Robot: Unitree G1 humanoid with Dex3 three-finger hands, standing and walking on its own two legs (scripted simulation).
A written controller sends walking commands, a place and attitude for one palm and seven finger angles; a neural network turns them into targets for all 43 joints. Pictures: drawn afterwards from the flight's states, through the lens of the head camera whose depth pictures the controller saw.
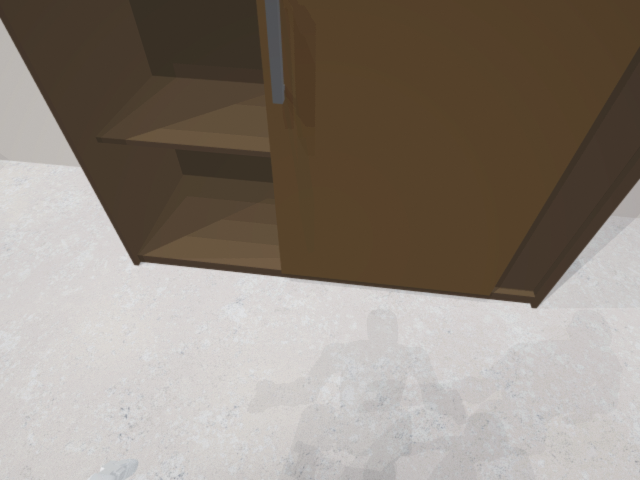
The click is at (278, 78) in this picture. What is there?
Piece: wardrobe's sliding door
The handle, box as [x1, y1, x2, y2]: [265, 0, 284, 103]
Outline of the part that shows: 265,0 272,99 275,103 282,103 284,99 284,84 282,77 279,4 278,0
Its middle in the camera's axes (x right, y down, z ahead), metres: -0.10 -0.42 +0.83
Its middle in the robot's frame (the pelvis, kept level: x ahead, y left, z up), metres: +0.92 +0.15 +0.15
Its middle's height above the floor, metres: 0.92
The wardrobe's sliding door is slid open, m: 0.59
